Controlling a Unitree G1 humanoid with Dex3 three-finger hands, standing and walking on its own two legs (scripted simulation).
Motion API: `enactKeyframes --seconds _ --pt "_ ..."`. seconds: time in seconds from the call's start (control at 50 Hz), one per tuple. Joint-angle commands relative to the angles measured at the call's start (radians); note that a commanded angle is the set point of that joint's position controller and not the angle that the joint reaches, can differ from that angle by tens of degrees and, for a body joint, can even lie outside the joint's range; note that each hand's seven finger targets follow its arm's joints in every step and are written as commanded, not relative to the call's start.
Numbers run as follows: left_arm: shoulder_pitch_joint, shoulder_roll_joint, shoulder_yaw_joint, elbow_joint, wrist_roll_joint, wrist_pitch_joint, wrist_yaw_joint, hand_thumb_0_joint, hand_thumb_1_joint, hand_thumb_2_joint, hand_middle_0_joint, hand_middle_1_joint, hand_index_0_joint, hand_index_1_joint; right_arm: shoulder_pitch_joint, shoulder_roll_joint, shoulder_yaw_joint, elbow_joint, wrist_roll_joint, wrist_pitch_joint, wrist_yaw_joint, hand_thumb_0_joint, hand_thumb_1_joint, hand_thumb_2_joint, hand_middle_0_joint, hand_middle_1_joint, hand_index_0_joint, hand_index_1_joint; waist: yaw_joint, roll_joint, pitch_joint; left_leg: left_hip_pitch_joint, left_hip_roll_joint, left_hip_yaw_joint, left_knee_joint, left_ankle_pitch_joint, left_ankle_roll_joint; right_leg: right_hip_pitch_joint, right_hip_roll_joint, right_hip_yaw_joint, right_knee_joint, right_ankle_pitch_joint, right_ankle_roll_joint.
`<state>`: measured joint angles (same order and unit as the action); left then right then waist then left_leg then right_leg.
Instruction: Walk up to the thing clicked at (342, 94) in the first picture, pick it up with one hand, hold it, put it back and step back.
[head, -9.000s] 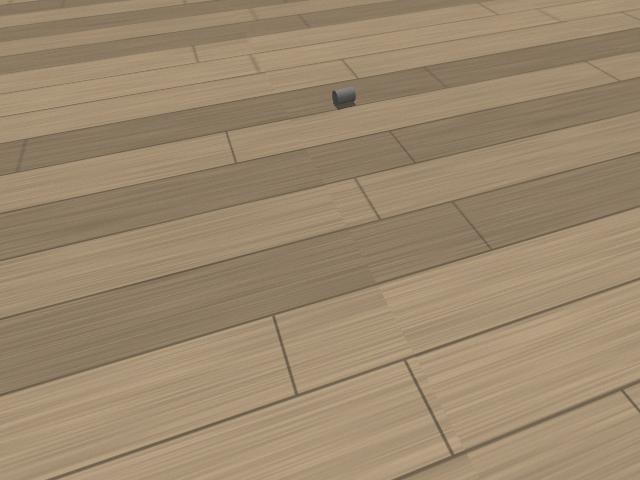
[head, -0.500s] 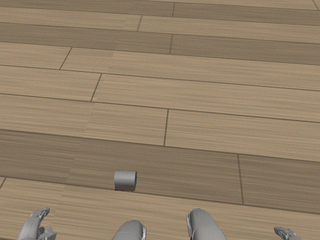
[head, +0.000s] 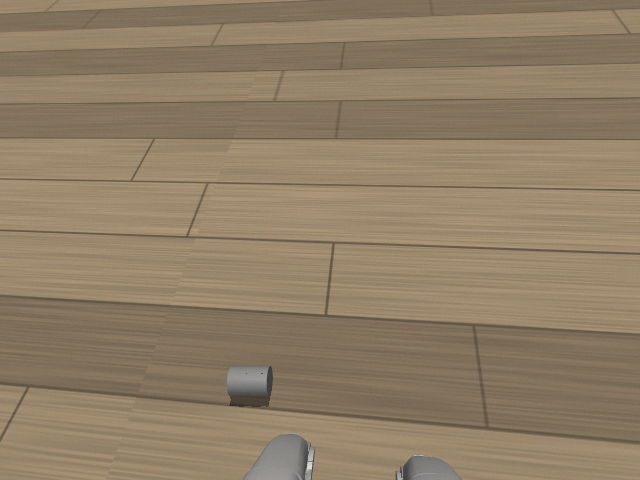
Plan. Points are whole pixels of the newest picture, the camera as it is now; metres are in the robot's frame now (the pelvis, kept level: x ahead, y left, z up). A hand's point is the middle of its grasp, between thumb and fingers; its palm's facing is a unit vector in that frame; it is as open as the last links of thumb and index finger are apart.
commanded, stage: walk up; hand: left
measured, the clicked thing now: (250, 380) +0.47 +0.28 -0.70
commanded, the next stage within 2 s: stand in 0.26 s
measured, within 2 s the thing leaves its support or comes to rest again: neither
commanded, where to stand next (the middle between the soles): +0.08 +0.05 m, yaw -1 degrees
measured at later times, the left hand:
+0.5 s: hand out of the picture +0.06 +0.31 -0.15, palm faces +0.01 -0.93 -0.37, open 7.4 cm
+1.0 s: hand out of the picture +0.11 +0.31 -0.11, palm faces +0.00 -0.93 -0.37, open 7.4 cm
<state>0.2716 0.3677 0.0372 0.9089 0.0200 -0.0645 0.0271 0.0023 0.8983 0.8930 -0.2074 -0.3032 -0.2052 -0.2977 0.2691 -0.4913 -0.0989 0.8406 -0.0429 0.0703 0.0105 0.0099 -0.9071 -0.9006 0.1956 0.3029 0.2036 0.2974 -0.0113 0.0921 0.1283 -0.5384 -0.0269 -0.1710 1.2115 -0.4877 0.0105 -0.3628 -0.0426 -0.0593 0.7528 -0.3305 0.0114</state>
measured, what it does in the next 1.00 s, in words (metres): steps on the spot: left foot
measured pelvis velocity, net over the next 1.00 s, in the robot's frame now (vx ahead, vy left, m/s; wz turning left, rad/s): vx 0.00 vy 0.05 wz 0.02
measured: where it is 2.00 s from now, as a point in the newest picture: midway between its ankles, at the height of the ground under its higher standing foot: outside the picture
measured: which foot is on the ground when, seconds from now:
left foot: up 0.00-0.22, down 0.24-1.00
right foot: down 0.00-1.00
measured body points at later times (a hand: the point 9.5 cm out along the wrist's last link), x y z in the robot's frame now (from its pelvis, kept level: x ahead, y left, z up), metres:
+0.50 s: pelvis +0.00 +0.04 +0.00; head +0.01 +0.04 +0.45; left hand +0.05 +0.36 -0.12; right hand +0.08 -0.27 -0.12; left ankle +0.02 +0.20 -0.71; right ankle +0.06 -0.07 -0.71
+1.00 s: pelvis +0.00 +0.05 +0.03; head +0.00 +0.04 +0.48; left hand +0.11 +0.36 -0.08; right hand +0.09 -0.25 -0.10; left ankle +0.02 +0.20 -0.71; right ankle +0.06 -0.07 -0.71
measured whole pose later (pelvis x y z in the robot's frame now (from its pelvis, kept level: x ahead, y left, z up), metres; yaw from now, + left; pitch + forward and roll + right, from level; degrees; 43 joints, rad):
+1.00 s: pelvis +0.00 +0.05 +0.03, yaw +1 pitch -4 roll +0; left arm 0.07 0.38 0.01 1.10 0.01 -0.02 -0.02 0.00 0.90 0.89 -0.20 -0.30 -0.20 -0.30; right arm 0.11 -0.35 -0.02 1.12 -0.01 -0.01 0.01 0.01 -0.91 -0.90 0.20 0.30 0.21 0.30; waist -0.01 0.01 0.07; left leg -0.13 0.03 -0.05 0.40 -0.20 -0.05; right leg -0.19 -0.01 0.00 0.41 -0.15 0.00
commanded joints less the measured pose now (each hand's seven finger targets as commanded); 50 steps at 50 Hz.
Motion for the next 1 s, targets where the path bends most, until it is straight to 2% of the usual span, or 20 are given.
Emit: enactKeyframes --seconds 0.0,0.04,0.12,0.16,0.2,0.22,0.24,0.26,0.3,0.38,0.4,0.42,0.44,0.46,0.48,0.5,0.56,0.64,0.78,0.98 --pt "0.09 0.396 0.129 -0.058 -0.017 -0.033 0.086 0.0 0.9 0.9 -0.2 -0.3 -0.2 -0.3 0.041 -0.17 -0.069 -0.122 -0.028 0.011 0.027 0.0 -0.9 -0.9 0.2 0.3 0.2 0.3 0.015 -0.185 -0.11 -0.138 0.037 -0.086 0.141 0.089 -0.025 0.14 -0.316 0.336 -0.256 0.367 -0.191" --pt "0.084 0.361 0.122 -0.079 -0.009 -0.04 0.081 0.0 0.9 0.9 -0.2 -0.3 -0.2 -0.3 0.03 -0.163 -0.072 -0.12 -0.009 0.008 0.029 0.0 -0.9 -0.9 0.2 0.3 0.2 0.3 0.028 -0.235 -0.114 -0.141 0.022 -0.062 0.124 0.127 -0.034 0.143 -0.28 0.294 -0.273 0.238 -0.201" --pt "-0.045 0.341 0.112 -0.135 0.03 -0.025 0.031 0.0 0.9 0.9 -0.2 -0.3 -0.2 -0.3 0.017 -0.138 -0.051 -0.071 0.034 -0.034 0.039 0.0 -0.9 -0.9 0.2 0.3 0.2 0.3 0.027 -0.466 -0.084 0.021 0.049 0.145 -0.284 0.005 -0.029 0.003 -0.205 0.206 -0.346 -0.356 -0.209" --pt "-0.067 0.333 0.101 -0.133 0.023 0.005 0.008 0.0 0.9 0.9 -0.2 -0.3 -0.2 -0.3 0.045 -0.137 -0.047 -0.028 0.04 -0.055 0.03 0.0 -0.9 -0.9 0.2 0.3 0.2 0.3 0.025 -0.438 -0.08 0.224 0.014 0.218 -0.449 0.006 -0.027 -0.117 -0.172 0.174 -0.273 -0.328 -0.19" --pt "-0.027 0.249 0.068 -0.108 0.004 0.034 0.002 0.0 0.9 0.9 -0.2 -0.3 -0.2 -0.3 0.114 -0.129 -0.045 0.023 0.029 -0.077 0.004 0.0 -0.9 -0.9 0.2 0.3 0.2 0.3 -0.019 -0.199 -0.104 0.442 -0.015 0.211 -0.623 0.116 -0.024 -0.241 -0.119 0.107 0.025 -0.239 -0.132" --pt "0.013 0.174 0.042 -0.106 -0.01 0.038 0.001 0.0 0.9 0.9 -0.2 -0.3 -0.2 -0.3 0.103 -0.167 -0.043 0.013 0.011 -0.09 -0.007 0.0 -0.9 -0.9 0.2 0.3 0.2 0.3 -0.015 -0.004 -0.111 0.406 0.105 -0.053 -0.758 -0.028 0.031 -0.274 -0.048 0.065 0.226 -0.194 -0.08" --pt "-0.032 0.186 0.053 -0.133 -0.007 0.033 0.01 0.0 0.9 0.9 -0.2 -0.3 -0.2 -0.3 0.077 -0.263 -0.053 -0.031 0.01 -0.109 -0.022 0.0 -0.9 -0.9 0.2 0.3 0.2 0.3 -0.024 0.04 -0.066 0.264 0.382 -0.484 -0.904 -0.026 0.153 -0.337 0.039 0.095 0.262 -0.283 -0.033" --pt "-0.129 0.261 0.073 -0.149 -0.014 0.028 0.023 0.0 0.9 0.9 -0.2 -0.3 -0.2 -0.3 0.032 -0.308 -0.065 -0.013 0.001 -0.113 -0.035 0.0 -0.9 -0.9 0.2 0.3 0.2 0.3 -0.037 -0.042 -0.047 0.151 0.43 -0.595 -0.921 -0.041 0.265 -0.275 0.013 0.206 0.32 -0.25 -0.039" --pt "-0.06 0.257 0.077 -0.086 -0.028 0.033 0.016 0.0 0.9 0.9 -0.2 -0.3 -0.2 -0.3 -0.058 -0.195 -0.039 -0.021 0.016 -0.123 -0.039 0.0 -0.9 -0.9 0.2 0.3 0.2 0.3 0.022 -0.042 -0.009 0.272 0.311 -0.306 -0.829 0.089 0.192 -0.295 0.013 0.182 0.313 -0.189 -0.047" --pt "0.038 0.236 0.07 -0.003 -0.017 0.012 -0.003 0.0 0.9 0.9 -0.2 -0.3 -0.2 -0.3 -0.141 -0.161 -0.028 0.002 0.026 -0.12 -0.023 0.0 -0.9 -0.9 0.2 0.3 0.2 0.3 0.065 0.135 -0.099 0.173 0.239 -0.096 -0.74 0.332 0.148 0.038 -0.002 0.065 0.019 -0.161 -0.041" --pt "0.088 0.216 0.066 0.03 -0.022 0.004 -0.005 0.0 0.9 0.9 -0.2 -0.3 -0.2 -0.3 -0.158 -0.144 -0.023 0.011 0.03 -0.112 -0.021 0.0 -0.9 -0.9 0.2 0.3 0.2 0.3 0.089 0.132 -0.117 0.144 0.212 -0.04 -0.681 0.37 0.121 0.16 0.009 0.049 -0.127 -0.011 -0.038" --pt "0.087 0.223 0.062 0.037 -0.015 -0.004 -0.003 0.0 0.9 0.9 -0.2 -0.3 -0.2 -0.3 -0.135 -0.094 -0.01 0.024 0.036 -0.106 -0.021 0.0 -0.9 -0.9 0.2 0.3 0.2 0.3 0.087 0.082 -0.117 0.123 0.167 0.003 -0.619 0.379 0.072 0.226 -0.003 0.095 -0.237 0.131 -0.034" --pt "0.035 0.299 0.071 0.019 0.003 -0.012 0.0 0.0 0.9 0.9 -0.2 -0.3 -0.2 -0.3 -0.087 -0.028 0.005 0.03 0.048 -0.102 -0.021 0.0 -0.9 -0.9 0.2 0.3 0.2 0.3 0.044 -0.099 -0.121 0.094 0.073 0.076 -0.492 0.288 0.011 0.226 -0.144 0.355 -0.335 0.191 -0.068" --pt "-0.03 0.382 0.077 0.018 0.009 -0.008 -0.005 0.0 0.9 0.9 -0.2 -0.3 -0.2 -0.3 -0.091 -0.045 0.003 0.036 0.053 -0.092 -0.029 0.0 -0.9 -0.9 0.2 0.3 0.2 0.3 0.002 -0.162 -0.116 0.174 0.036 0.125 -0.488 0.038 0.005 0.054 -0.246 0.504 -0.385 0.047 -0.157" --pt "-0.118 0.369 0.066 0.007 0.008 -0.005 -0.013 0.0 0.9 0.9 -0.2 -0.3 -0.2 -0.3 -0.063 -0.055 0.001 0.068 0.052 -0.092 -0.028 0.0 -0.9 -0.9 0.2 0.3 0.2 0.3 -0.028 -0.187 -0.09 0.318 0.039 0.112 -0.475 0.002 0.011 -0.093 -0.258 0.508 -0.401 -0.054 -0.207" --pt "-0.178 0.327 0.053 -0.011 0.008 -0.003 -0.018 0.0 0.9 0.9 -0.2 -0.3 -0.2 -0.3 -0.029 -0.064 0.0 0.093 0.051 -0.095 -0.018 0.0 -0.9 -0.9 0.2 0.3 0.2 0.3 -0.051 -0.163 -0.088 0.352 0.057 0.114 -0.58 0.039 0.018 -0.074 -0.207 0.395 -0.384 -0.097 -0.168" --pt "-0.174 0.242 0.027 0.008 -0.021 0.007 -0.017 0.0 0.9 0.9 -0.2 -0.3 -0.2 -0.3 -0.104 -0.094 -0.003 0.108 0.027 -0.105 -0.005 0.0 -0.9 -0.9 0.2 0.3 0.2 0.3 -0.003 -0.093 -0.088 0.283 0.133 -0.018 -0.783 0.143 0.054 0.039 -0.045 0.203 -0.307 -0.076 -0.061" --pt "-0.159 0.211 0.022 0.057 -0.017 0.014 -0.026 0.0 0.9 0.9 -0.2 -0.3 -0.2 -0.3 -0.152 -0.087 0.016 0.129 0.035 -0.107 -0.006 0.0 -0.9 -0.9 0.2 0.3 0.2 0.3 0.019 -0.069 -0.083 0.248 0.119 0.019 -0.828 0.12 0.024 0.142 -0.073 0.224 -0.361 -0.024 -0.064" --pt "-0.203 0.198 0.012 0.099 -0.023 0.014 -0.027 0.0 0.9 0.9 -0.2 -0.3 -0.2 -0.3 -0.172 -0.087 0.033 0.18 0.037 -0.119 -0.012 0.0 -0.9 -0.9 0.2 0.3 0.2 0.3 0.02 -0.078 -0.16 0.353 0.14 0.041 -0.858 0.391 0.001 0.248 -0.076 0.174 -0.369 0.261 -0.054" --pt "-0.247 0.21 0.007 0.149 -0.019 0.022 -0.03 0.0 0.9 0.9 -0.2 -0.3 -0.2 -0.3 -0.205 -0.076 0.044 0.225 0.037 -0.108 -0.008 0.0 -0.9 -0.9 0.2 0.3 0.2 0.3 0.015 -0.12 -0.127 0.376 0.145 0.048 -0.911 0.321 -0.003 0.222 -0.078 0.169 -0.442 0.159 -0.036"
